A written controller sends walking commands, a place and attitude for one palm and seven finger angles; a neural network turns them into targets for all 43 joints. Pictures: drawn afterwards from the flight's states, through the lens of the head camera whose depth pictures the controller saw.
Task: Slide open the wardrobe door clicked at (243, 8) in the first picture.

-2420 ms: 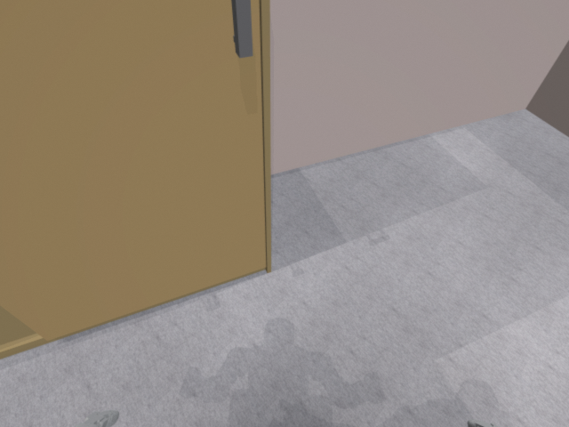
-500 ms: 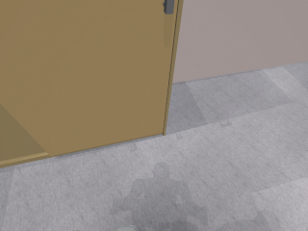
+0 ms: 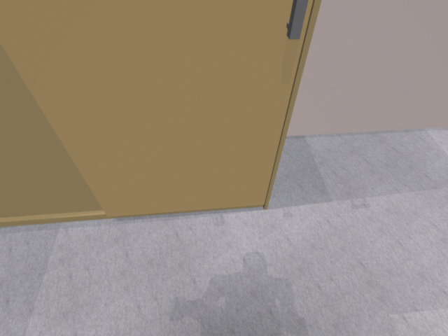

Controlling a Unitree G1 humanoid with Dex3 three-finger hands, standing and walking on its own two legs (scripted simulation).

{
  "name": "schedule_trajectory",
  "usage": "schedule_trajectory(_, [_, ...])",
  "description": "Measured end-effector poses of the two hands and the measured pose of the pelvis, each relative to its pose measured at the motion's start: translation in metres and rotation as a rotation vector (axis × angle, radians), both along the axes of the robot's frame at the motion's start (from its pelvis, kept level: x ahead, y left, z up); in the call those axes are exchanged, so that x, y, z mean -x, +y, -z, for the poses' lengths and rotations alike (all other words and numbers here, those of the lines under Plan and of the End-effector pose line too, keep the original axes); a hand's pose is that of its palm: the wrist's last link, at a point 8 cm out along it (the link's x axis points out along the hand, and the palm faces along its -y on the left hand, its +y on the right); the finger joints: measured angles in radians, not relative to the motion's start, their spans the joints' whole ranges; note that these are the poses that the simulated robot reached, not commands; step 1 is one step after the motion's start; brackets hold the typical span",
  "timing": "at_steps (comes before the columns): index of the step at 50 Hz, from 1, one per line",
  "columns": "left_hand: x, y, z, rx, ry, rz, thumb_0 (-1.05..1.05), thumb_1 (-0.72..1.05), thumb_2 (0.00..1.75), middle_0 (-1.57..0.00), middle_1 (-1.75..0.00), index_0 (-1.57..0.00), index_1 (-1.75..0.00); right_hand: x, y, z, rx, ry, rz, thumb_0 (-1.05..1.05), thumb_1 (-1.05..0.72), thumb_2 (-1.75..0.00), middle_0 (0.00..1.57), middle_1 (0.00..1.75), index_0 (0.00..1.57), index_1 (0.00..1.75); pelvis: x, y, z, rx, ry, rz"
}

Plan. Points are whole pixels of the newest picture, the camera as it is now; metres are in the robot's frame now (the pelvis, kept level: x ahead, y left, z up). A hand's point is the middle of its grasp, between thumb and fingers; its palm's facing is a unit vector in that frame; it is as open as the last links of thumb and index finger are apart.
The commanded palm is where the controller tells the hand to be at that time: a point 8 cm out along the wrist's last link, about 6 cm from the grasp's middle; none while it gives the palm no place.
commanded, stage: take the last steps up to it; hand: right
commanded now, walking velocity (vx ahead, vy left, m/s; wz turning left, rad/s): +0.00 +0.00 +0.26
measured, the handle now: (296, 3) +0.80 -0.15 +0.24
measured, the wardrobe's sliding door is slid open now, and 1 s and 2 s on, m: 0.00 0.00 0.00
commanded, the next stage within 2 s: come to a stop and stand still in 1.10 s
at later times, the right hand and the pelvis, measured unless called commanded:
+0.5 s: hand out of the picture +0.06 -0.25 -0.17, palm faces -0.10 +0.98 -0.18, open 7.4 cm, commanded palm none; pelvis +0.01 -0.07 +0.01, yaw +6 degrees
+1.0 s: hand (309, 305) +0.22 -0.17 -0.15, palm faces +0.03 +0.97 -0.24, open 7.0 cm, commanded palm none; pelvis +0.15 +0.01 +0.00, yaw +2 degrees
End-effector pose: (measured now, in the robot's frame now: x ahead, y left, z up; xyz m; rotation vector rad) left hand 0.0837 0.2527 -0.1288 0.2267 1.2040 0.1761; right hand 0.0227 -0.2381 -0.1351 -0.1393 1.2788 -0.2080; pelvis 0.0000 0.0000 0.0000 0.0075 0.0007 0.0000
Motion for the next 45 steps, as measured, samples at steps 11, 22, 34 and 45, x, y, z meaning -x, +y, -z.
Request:
schedule_trajectory(11, [0.055, -0.060, -0.015, -0.019, -0.030, -0.074, 0.01, 0.91, 0.90, -0.20, -0.30, -0.20, -0.30, -0.011, -0.056, 0.015, -0.035, -0.002, -0.080, 0.01, -0.91, -0.90, 0.20, 0.30, 0.20, 0.30, 0.012, -0.050, -0.001, -0.034, -0.019, -0.071])
schedule_trajectory(22, [0.157, -0.108, -0.009, 0.050, 0.200, -0.235, 0.01, 0.91, 0.90, -0.20, -0.30, -0.21, -0.30, -0.028, -0.074, 0.004, -0.033, 0.044, -0.148, 0.01, -0.91, -0.90, 0.20, 0.30, 0.20, 0.30, -0.007, -0.069, -0.011, -0.019, -0.005, -0.107])
schedule_trajectory(34, [0.203, -0.128, -0.007, 0.171, 0.465, -0.336, 0.01, 0.91, 0.90, -0.20, -0.30, -0.20, -0.30, -0.128, -0.006, -0.001, -0.072, -0.025, -0.242, 0.01, -0.91, -0.90, 0.19, 0.30, 0.20, 0.30, -0.052, -0.041, -0.007, 0.009, 0.012, -0.103])
schedule_trajectory(45, [0.064, -0.051, 0.018, 0.165, 0.344, -0.213, 0.01, 0.91, 0.90, -0.20, -0.30, -0.20, -0.30, -0.201, 0.035, -0.011, -0.032, -0.229, -0.089, -0.04, -0.95, -0.90, 0.20, 0.30, 0.21, 0.30, -0.122, 0.006, 0.000, 0.010, -0.015, -0.049])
